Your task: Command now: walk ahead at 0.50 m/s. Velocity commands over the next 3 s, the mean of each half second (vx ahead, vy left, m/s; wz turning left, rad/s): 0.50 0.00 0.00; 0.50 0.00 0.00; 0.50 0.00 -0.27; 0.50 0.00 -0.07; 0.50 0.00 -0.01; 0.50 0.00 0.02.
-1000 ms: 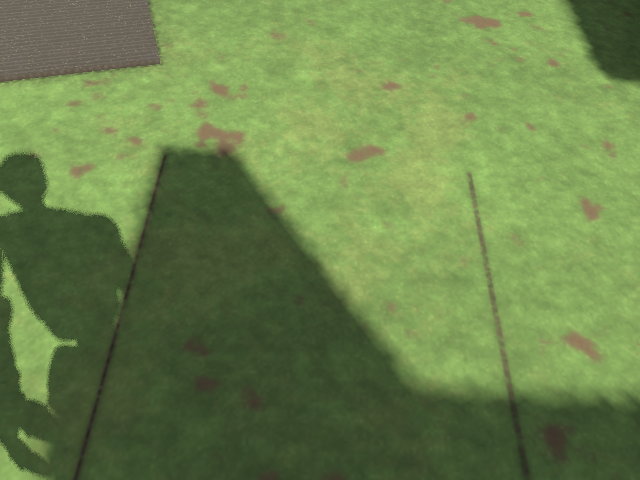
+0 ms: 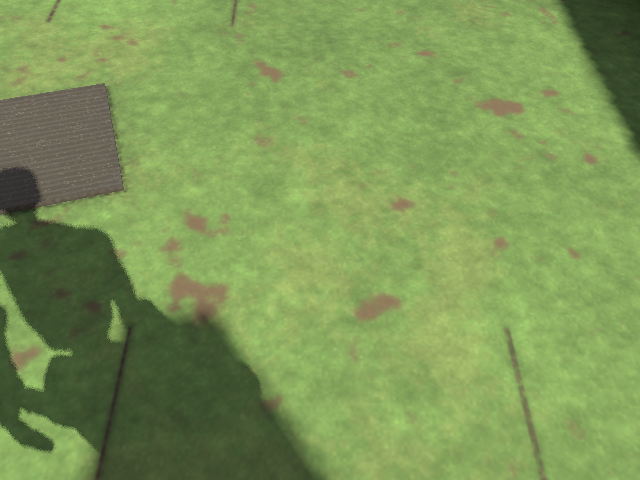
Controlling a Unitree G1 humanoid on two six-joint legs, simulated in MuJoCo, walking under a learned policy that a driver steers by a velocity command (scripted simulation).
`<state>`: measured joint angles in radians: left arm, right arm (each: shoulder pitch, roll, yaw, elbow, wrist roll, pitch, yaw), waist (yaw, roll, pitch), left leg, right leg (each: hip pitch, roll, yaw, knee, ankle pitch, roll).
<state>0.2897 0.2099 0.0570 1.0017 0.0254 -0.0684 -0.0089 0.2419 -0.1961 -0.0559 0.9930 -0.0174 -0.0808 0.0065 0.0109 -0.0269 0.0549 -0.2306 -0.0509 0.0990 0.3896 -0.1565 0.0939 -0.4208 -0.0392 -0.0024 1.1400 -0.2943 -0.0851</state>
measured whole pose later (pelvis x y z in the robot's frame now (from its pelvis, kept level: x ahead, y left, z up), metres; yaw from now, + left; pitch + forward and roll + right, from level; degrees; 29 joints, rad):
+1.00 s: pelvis +0.53 -0.02 -0.02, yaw +0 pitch +1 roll -1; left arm 0.48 0.18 0.03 1.08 0.02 -0.08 0.02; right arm 0.01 -0.18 -0.04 0.87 -0.03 -0.07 0.01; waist 0.05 0.00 0.06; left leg -0.44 -0.01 0.10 0.52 -0.08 0.11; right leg 0.08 0.04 -0.07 0.43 -0.46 -0.06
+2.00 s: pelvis +1.04 -0.09 -0.01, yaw -11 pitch +1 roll -1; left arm 0.45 0.18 0.03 1.07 0.02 -0.09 0.01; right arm 0.06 -0.20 -0.04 0.89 -0.02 -0.03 0.03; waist 0.06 0.04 0.05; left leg -0.59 0.08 0.07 0.64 -0.03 0.04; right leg 0.12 0.09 -0.08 0.16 -0.29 -0.08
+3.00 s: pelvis +1.56 -0.22 +0.01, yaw -10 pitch +0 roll -1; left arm 0.42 0.19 0.04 1.05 0.01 -0.10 0.00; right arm 0.15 -0.22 -0.05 0.93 -0.03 -0.03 0.03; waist 0.02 0.05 0.03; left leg -0.64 0.11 0.00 0.86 -0.08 0.03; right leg -0.01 0.08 -0.11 0.19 -0.19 -0.09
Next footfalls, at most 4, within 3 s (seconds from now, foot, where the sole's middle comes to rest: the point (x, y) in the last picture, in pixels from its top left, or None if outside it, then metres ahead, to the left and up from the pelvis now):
0.40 right None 0.38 -0.11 -0.78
0.98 left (300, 388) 0.68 0.06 -0.78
1.54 right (383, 295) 0.94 -0.14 -0.78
2.10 left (341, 195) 1.28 -0.04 -0.78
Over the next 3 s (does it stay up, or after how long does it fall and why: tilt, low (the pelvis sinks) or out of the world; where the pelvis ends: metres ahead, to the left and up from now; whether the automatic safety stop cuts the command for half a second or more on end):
stays up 1.56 -0.22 0.01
